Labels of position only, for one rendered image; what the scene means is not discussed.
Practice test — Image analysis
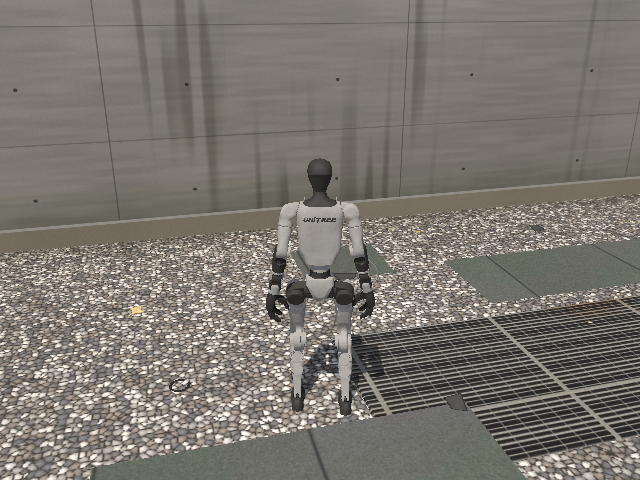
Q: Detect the robot left hand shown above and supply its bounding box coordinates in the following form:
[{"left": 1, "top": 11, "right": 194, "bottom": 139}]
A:
[{"left": 266, "top": 293, "right": 289, "bottom": 322}]

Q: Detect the robot right upper arm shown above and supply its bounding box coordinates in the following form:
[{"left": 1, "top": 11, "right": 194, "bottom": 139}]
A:
[{"left": 341, "top": 202, "right": 365, "bottom": 258}]

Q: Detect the left robot thigh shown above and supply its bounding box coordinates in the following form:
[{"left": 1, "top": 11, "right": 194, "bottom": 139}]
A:
[{"left": 286, "top": 279, "right": 306, "bottom": 349}]

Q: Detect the robot left forearm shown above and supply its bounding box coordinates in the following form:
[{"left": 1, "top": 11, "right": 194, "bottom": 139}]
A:
[{"left": 268, "top": 244, "right": 286, "bottom": 295}]

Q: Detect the humanoid robot head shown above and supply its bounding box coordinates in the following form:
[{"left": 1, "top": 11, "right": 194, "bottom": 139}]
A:
[{"left": 303, "top": 158, "right": 337, "bottom": 207}]

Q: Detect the robot right hand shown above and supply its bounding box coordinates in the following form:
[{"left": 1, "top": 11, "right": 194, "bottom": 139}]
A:
[{"left": 352, "top": 290, "right": 375, "bottom": 319}]

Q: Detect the robot left upper arm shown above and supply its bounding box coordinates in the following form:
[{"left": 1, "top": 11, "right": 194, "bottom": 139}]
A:
[{"left": 276, "top": 202, "right": 299, "bottom": 259}]

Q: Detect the robot right forearm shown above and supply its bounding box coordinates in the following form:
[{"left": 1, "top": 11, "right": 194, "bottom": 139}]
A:
[{"left": 354, "top": 243, "right": 373, "bottom": 293}]

